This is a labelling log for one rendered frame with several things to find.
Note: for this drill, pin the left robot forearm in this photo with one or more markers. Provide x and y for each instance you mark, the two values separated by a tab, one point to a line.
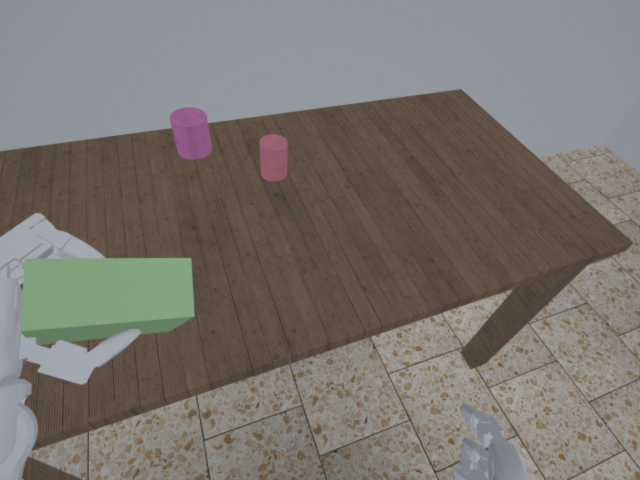
18	428

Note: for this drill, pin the table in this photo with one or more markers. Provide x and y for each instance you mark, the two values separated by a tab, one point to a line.
392	211

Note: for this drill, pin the robot right hand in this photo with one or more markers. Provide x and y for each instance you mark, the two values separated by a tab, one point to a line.
502	461

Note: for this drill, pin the sponge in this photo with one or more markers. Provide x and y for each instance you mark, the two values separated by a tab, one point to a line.
76	299

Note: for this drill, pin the robot left hand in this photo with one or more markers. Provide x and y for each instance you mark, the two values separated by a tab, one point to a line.
37	238

